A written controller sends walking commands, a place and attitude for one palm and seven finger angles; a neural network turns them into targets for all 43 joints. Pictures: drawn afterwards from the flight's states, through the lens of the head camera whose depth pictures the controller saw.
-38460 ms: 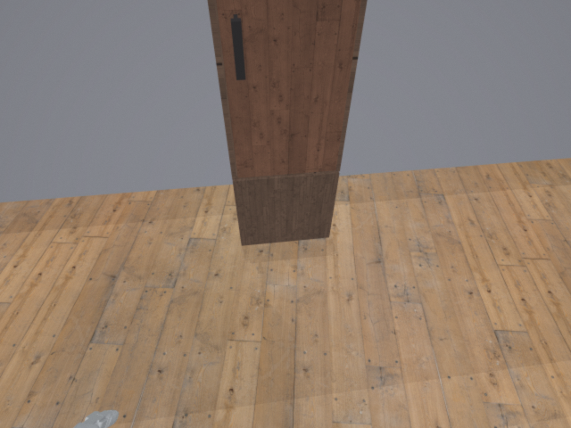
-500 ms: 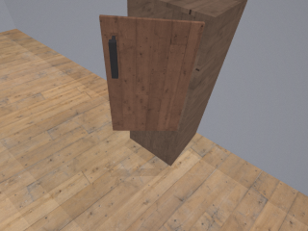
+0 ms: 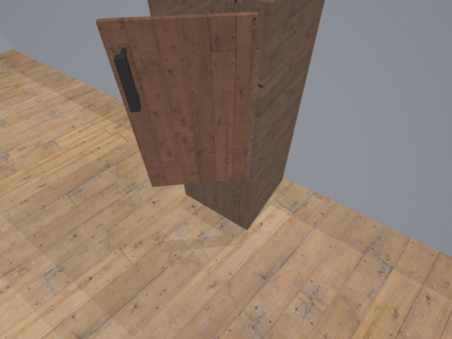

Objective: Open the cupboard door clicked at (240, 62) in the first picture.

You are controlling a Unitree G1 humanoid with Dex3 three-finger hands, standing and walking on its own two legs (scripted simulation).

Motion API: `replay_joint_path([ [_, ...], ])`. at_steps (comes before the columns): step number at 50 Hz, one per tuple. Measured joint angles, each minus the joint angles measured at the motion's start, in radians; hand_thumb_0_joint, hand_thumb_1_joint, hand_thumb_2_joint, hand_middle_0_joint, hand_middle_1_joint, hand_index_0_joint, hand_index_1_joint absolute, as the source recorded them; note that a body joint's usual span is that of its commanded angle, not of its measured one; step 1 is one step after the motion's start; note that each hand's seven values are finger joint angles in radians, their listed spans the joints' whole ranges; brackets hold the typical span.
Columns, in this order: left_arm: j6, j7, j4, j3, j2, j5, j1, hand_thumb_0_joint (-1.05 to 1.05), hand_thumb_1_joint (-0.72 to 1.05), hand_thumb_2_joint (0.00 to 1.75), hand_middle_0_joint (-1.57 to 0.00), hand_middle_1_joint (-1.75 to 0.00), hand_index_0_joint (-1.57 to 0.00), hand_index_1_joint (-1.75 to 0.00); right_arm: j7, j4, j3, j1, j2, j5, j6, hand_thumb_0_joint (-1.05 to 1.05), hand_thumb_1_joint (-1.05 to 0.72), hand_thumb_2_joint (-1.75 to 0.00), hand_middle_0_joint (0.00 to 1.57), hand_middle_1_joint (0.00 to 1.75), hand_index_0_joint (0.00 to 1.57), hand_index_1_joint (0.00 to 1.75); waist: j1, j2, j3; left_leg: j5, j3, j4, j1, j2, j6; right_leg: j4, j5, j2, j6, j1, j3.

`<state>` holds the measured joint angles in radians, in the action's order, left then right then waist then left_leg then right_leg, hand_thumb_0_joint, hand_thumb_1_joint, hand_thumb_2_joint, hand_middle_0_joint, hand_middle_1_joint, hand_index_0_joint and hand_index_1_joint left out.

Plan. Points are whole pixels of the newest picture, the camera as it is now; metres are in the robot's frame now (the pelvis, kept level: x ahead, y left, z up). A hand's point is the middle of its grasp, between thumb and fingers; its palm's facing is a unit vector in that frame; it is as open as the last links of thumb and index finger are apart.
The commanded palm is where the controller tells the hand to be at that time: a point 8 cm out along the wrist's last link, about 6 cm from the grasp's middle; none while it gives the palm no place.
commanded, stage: look again from close up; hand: left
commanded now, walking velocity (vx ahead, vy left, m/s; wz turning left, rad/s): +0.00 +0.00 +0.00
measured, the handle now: (129, 80) +0.67 +0.26 +0.11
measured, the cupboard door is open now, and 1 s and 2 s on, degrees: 40 40 40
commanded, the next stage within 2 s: shuffle to correct the standing spot in 0.28 s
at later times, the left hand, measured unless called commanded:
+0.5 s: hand out of the picture -0.06 +0.11 -0.18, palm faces +0.09 -0.99 -0.14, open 7.4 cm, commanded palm none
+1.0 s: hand out of the picture +0.10 +0.23 -0.18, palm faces +0.12 -0.98 -0.16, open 7.4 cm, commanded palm none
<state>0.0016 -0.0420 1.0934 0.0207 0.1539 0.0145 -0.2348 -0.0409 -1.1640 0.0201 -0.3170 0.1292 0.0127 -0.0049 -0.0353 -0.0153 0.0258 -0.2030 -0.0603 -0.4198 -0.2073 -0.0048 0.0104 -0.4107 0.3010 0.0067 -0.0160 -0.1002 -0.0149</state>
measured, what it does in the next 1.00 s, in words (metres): walks ahead: left foot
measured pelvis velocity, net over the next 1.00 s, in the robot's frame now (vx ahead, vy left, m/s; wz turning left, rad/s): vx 0.10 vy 0.06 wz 0.08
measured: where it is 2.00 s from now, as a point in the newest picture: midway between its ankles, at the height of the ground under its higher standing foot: outside the picture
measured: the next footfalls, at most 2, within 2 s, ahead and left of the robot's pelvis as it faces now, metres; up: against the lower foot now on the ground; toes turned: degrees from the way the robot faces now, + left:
left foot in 0.76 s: +0.12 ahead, +0.13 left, +0.00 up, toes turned +12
right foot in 1.32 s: +0.32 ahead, -0.10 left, +0.00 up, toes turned -3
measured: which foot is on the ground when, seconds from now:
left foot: down 0.00-0.52, up 0.54-0.74, down 0.76-1.00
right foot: down 0.00-0.78, up 0.80-1.00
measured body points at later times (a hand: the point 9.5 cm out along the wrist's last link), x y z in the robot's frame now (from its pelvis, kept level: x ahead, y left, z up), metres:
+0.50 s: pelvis +0.00 -0.03 +0.00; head +0.00 -0.03 +0.45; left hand -0.06 +0.16 -0.16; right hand +0.00 -0.25 -0.16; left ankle +0.01 +0.11 -0.74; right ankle -0.05 -0.11 -0.74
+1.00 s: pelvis +0.10 +0.06 +0.00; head +0.13 +0.08 +0.45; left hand +0.10 +0.28 -0.17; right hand +0.09 -0.14 -0.15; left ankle +0.08 +0.13 -0.74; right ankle +0.10 -0.08 -0.66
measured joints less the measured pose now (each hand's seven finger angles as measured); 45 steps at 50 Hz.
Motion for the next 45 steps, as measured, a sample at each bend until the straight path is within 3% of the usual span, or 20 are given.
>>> replay_joint_path([
  [14, 0.007, 0.005, 0.05, -0.029, -0.063, 0.0, -0.132, 0.0, 0.91, 0.9, -0.2, -0.3, -0.2, -0.3, -0.004, 0.013, -0.011, 0.07, 0.021, -0.005, -0.011, 0.01, -0.92, -0.9, 0.2, 0.3, 0.19, 0.3, 0.043, 0.009, -0.003, 0.007, 0.028, 0.004, 0.013, -0.046, -0.045, 0.036, -0.017, 0.05, -0.043, 0.031, -0.022],
  [23, 0.011, 0.005, 0.058, -0.025, -0.074, 0.003, -0.154, 0.0, 0.91, 0.9, -0.2, -0.3, -0.2, -0.3, -0.011, 0.01, -0.014, 0.06, 0.015, -0.005, -0.007, 0.01, -0.92, -0.9, 0.2, 0.3, 0.19, 0.3, 0.049, 0.011, -0.001, -0.001, 0.035, -0.007, 0.012, -0.051, -0.047, 0.043, -0.017, 0.056, -0.046, 0.041, -0.028],
  [27, 0.009, 0.011, 0.04, -0.008, -0.065, 0.008, -0.161, 0.0, 0.91, 0.9, -0.2, -0.3, -0.2, -0.3, 0.001, 0.012, -0.011, 0.022, 0.01, 0.003, -0.011, 0.0, -0.91, -0.9, 0.2, 0.3, 0.19, 0.3, 0.05, 0.003, -0.013, -0.064, 0.045, -0.097, -0.024, -0.053, -0.024, 0.021, 0.011, 0.055, -0.046, 0.044, -0.049],
  [32, 0.023, 0.016, 0.018, 0.016, -0.049, 0.02, -0.18, 0.0, 0.91, 0.9, -0.2, -0.3, -0.2, -0.3, 0.018, 0.019, 0.003, -0.013, 0.006, 0.008, -0.023, 0.01, -0.91, -0.9, 0.2, 0.3, 0.19, 0.3, 0.058, 0.008, -0.017, -0.187, 0.018, -0.369, -0.137, -0.05, -0.005, 0.013, 0.048, 0.037, -0.034, 0.065, -0.084],
  [36, 0.03, 0.018, 0.019, 0.029, -0.032, 0.027, -0.191, 0.0, 0.91, 0.9, -0.2, -0.3, -0.2, -0.3, 0.026, 0.048, 0.01, -0.003, 0.002, 0.003, -0.012, 0.01, -0.91, -0.9, 0.2, 0.3, 0.19, 0.3, 0.061, 0.037, 0.005, -0.204, -0.022, -0.339, -0.161, -0.048, 0.0, -0.005, 0.086, -0.004, -0.001, 0.087, -0.093],
  [38, 0.028, 0.021, 0.023, 0.031, -0.024, 0.022, -0.2, 0.0, 0.91, 0.9, -0.2, -0.3, -0.2, -0.3, 0.026, 0.071, 0.009, 0.003, 0.002, 0.004, 0.011, 0.01, -0.91, -0.9, 0.2, 0.3, 0.19, 0.3, 0.058, 0.054, 0.017, -0.122, -0.042, -0.208, -0.125, -0.04, 0.01, -0.078, 0.137, -0.034, 0.019, 0.073, -0.088],
  [39, 0.022, 0.024, 0.027, 0.031, -0.023, 0.018, -0.2, 0.0, 0.91, 0.9, -0.2, -0.3, -0.2, -0.3, 0.023, 0.081, 0.011, 0.008, 0.005, 0.008, 0.028, 0.01, -0.91, -0.9, 0.2, 0.3, 0.19, 0.3, 0.055, 0.058, 0.023, -0.056, -0.054, -0.205, -0.124, -0.033, 0.02, -0.17, 0.17, -0.051, 0.018, 0.037, -0.085],
  [41, 0.002, 0.027, 0.035, 0.03, -0.019, 0.015, -0.185, 0.0, 0.91, 0.9, -0.2, -0.3, -0.2, -0.3, 0.016, 0.094, 0.01, 0.02, 0.001, 0.011, 0.045, 0.0, -0.91, -0.9, 0.2, 0.3, 0.19, 0.3, 0.049, 0.067, 0.034, -0.089, -0.082, -0.236, -0.116, -0.019, 0.042, -0.432, 0.22, -0.064, 0.001, -0.077, -0.045],
  [43, -0.008, 0.029, 0.034, 0.032, -0.01, 0.019, -0.161, 0.0, 0.91, 0.9, -0.2, -0.3, -0.2, -0.3, 0.013, 0.097, 0.006, 0.019, -0.009, 0.011, 0.05, 0.0, -0.91, -0.9, 0.2, 0.3, 0.19, 0.3, 0.04, 0.07, 0.029, -0.114, -0.099, -0.197, -0.083, -0.006, 0.055, -0.621, 0.183, -0.069, -0.009, -0.19, -0.032],
  [45, -0.007, 0.032, 0.02, 0.037, 0.003, 0.023, -0.126, 0.01, 0.91, 0.9, -0.19, -0.3, -0.2, -0.3, 0.009, 0.092, -0.002, 0.01, -0.025, 0.01, 0.056, 0.0, -0.91, -0.9, 0.2, 0.3, 0.19, 0.3, 0.032, 0.073, 0.025, -0.09, -0.1, -0.125, -0.046, 0.008, 0.055, -0.703, 0.102, -0.079, -0.002, -0.281, -0.033],
])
